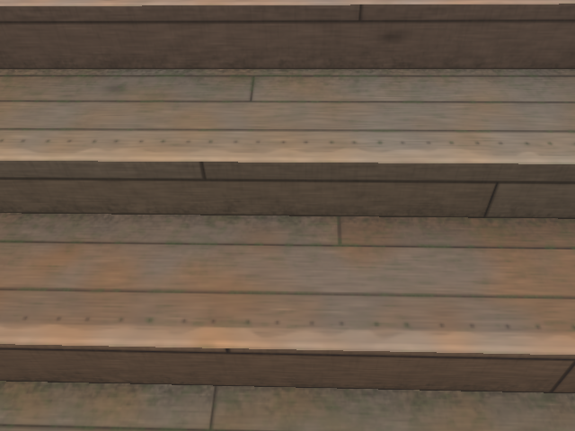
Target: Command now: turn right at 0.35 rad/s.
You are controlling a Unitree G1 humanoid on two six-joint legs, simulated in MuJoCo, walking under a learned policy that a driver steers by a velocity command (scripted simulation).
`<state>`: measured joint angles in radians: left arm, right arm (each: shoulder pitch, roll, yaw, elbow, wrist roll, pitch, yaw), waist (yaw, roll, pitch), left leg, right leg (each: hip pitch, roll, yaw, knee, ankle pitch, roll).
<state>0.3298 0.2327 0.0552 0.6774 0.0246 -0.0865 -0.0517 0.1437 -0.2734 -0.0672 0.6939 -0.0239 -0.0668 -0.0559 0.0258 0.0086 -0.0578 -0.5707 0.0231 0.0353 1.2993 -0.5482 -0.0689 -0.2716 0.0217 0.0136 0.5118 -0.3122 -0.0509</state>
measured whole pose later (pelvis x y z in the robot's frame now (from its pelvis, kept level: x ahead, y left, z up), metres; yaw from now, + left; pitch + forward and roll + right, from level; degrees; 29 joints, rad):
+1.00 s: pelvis +0.00 +0.04 +0.00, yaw +25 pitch +6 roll -2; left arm 0.20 0.28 0.05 0.64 0.04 -0.01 0.03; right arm 0.25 -0.19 0.03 0.66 -0.02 -0.09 0.02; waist -0.02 0.02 -0.09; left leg -0.39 -0.07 -0.17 0.52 -0.23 0.07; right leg -0.65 0.01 0.02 1.39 -0.36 0.17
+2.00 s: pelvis +0.22 +0.15 +0.05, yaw +8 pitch +9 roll -5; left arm -0.02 0.13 -0.05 0.70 0.00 0.03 -0.08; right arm 0.42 -0.19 0.02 1.03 -0.12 -0.08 0.10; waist -0.02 0.10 -0.16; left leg -0.12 0.11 0.21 0.32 -0.03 0.11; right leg -0.90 0.10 -0.16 1.20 -0.52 -0.13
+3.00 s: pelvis +0.75 +0.28 +0.33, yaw +6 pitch +5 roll -3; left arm -0.03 0.10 -0.09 0.87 0.07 0.01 -0.05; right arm 0.64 -0.05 0.08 1.19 -0.09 -0.10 0.08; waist -0.12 0.03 -0.13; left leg -0.10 -0.06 -0.12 0.42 -0.39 0.10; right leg -1.34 -0.09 -0.08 1.67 -0.15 -0.11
